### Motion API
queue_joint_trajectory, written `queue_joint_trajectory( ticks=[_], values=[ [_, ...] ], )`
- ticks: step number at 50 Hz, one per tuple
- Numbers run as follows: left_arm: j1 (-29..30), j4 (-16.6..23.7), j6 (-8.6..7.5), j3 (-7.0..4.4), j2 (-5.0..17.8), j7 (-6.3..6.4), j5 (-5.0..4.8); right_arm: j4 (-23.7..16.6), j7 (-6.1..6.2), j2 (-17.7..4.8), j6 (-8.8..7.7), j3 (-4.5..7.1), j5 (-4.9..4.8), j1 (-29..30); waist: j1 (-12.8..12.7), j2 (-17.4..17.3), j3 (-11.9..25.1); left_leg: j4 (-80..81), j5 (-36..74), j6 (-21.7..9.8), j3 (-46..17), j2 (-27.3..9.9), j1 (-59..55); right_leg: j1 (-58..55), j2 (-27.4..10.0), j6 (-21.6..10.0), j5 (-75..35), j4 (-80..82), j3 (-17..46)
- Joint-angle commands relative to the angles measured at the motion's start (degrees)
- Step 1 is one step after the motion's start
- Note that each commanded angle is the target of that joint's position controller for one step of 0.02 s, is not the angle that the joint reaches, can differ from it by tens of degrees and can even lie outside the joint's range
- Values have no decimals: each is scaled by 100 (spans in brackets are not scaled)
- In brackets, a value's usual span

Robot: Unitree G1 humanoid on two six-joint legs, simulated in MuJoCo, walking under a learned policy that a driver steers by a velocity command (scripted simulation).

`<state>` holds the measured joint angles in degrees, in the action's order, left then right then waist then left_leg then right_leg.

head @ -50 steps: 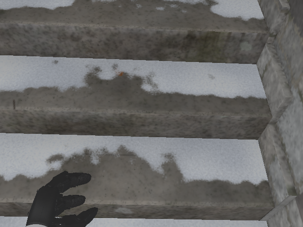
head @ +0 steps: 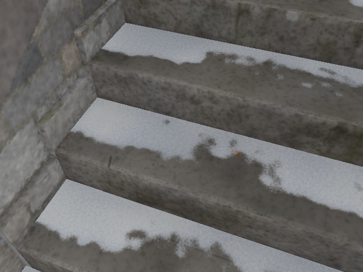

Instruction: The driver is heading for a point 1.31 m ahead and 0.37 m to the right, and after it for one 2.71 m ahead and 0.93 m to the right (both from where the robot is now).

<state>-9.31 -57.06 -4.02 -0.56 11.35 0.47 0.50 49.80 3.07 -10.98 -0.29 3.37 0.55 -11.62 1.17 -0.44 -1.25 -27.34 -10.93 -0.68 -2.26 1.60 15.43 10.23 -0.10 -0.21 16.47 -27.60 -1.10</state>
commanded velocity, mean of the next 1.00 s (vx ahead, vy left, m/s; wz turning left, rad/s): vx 0.00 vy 0.00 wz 0.01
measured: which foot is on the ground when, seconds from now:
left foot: down 0.00-1.00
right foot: down 0.00-1.00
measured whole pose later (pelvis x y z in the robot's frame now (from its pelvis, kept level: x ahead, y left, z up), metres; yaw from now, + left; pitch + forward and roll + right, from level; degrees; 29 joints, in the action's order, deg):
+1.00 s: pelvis +0.01 -0.01 +0.00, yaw +0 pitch -1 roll +0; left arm -10.7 -63.8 -2.6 -1.3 11.4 0.5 0.4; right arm 63.1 3.7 -11.0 0.0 3.3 -0.1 -9.6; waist -0.3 -0.5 -1.9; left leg -24.2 -9.8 0.3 -2.8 0.5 13.6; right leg 8.2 1.0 -1.2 14.9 -23.9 -1.1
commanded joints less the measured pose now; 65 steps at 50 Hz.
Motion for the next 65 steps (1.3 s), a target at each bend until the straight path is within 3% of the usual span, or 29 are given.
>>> queue_joint_trajectory(
  ticks=[1, 4, 27, 29, 33, 58, 60, 65],
  values=[
    [113, 186, -45, -119, 614, -6, 38, -144, 28, -542, -77, 126, -60, 79, -134, 139, 107, 279, 732, -205, -406, -330, -449, 385, -333, -132, -458, 668, 367],
    [98, 76, -8, -134, 621, -31, 14, -2, 10, -517, -44, 137, -32, 54, -135, -8, 146, 291, 840, -191, -383, -320, -575, 426, -345, -168, -480, 678, 398],
    [88, -396, 73, -160, 595, -12, -2, 821, 60, -538, -53, 103, -29, 145, -127, 38, 90, 455, 831, -152, -330, -354, -681, 345, -261, -193, -533, 850, 369],
    [-1, -431, 98, -157, 598, -13, 6, 868, 59, -546, -34, 110, -100, 201, -179, -10, 102, 470, 926, -182, -356, -359, -685, 311, -259, -183, -522, 868, 365],
    [-19, -457, 108, -154, 589, -9, 1, 962, 65, -543, -21, 104, -70, 183, -158, 26, 82, 495, 863, -179, -350, -362, -724, 358, -251, -185, -470, 914, 369],
    [-362, -522, 102, -169, 581, 25, -13, 1222, 79, -548, -14, 60, -68, 59, -144, 13, 35, 576, 801, -180, -330, -352, -651, 333, -230, -196, -502, 957, 360],
    [-311, -500, 81, -177, 581, 31, -22, 1231, 80, -532, -37, 39, 3, -13, -92, 49, 17, 581, 678, -148, -302, -347, -625, 350, -225, -206, -515, 946, 362],
    [-387, -495, 76, -190, 583, 34, -23, 1227, 81, -545, -58, 23, -29, -42, -112, 9, 33, 568, 731, -152, -297, -339, -548, 274, -219, -209, -609, 896, 350]
  ],
)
